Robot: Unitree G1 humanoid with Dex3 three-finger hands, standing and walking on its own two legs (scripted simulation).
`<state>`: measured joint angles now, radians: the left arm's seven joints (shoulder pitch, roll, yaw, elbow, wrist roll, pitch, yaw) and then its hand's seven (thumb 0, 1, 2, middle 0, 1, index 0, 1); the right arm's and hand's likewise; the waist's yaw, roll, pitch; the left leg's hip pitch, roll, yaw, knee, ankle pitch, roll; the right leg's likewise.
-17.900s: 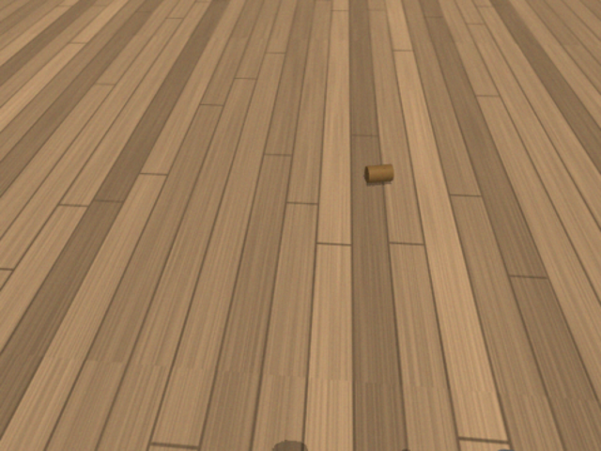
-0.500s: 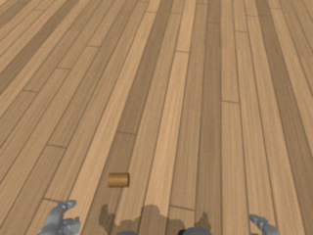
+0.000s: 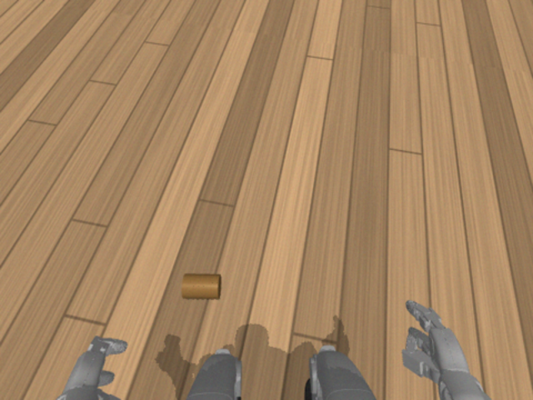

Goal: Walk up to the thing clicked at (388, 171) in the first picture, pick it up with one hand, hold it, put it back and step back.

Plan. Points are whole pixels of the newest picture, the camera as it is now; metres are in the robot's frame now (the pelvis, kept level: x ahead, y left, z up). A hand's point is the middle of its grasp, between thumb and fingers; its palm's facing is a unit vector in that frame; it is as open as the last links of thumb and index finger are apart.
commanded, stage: rise first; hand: left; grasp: from above
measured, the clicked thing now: (202, 286) +0.43 +0.23 -0.65
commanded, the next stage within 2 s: none
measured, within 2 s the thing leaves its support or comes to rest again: neither
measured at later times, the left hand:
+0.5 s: hand (151, 333) +0.24 +0.27 -0.33, palm faces -0.45 -0.44 -0.78, open 14.0 cm
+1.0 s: hand (165, 308) +0.32 +0.29 -0.46, palm faces -0.47 -0.09 -0.88, open 13.9 cm
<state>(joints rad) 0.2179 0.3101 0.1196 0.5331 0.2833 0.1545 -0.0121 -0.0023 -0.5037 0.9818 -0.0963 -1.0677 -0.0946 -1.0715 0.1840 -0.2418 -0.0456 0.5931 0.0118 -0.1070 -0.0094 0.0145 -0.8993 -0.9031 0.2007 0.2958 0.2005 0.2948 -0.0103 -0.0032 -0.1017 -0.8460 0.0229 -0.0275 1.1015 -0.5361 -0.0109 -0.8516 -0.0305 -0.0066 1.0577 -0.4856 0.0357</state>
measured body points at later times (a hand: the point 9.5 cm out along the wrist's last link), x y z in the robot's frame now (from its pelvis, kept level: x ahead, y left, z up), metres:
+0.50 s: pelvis -0.06 -0.01 -0.19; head +0.13 +0.00 +0.21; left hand +0.26 +0.30 -0.29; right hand +0.13 -0.28 -0.32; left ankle +0.00 +0.12 -0.66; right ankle +0.01 -0.14 -0.66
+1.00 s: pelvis -0.10 +0.01 -0.31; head +0.12 +0.05 +0.08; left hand +0.34 +0.29 -0.41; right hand -0.02 -0.28 -0.43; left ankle +0.00 +0.12 -0.66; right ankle +0.01 -0.14 -0.66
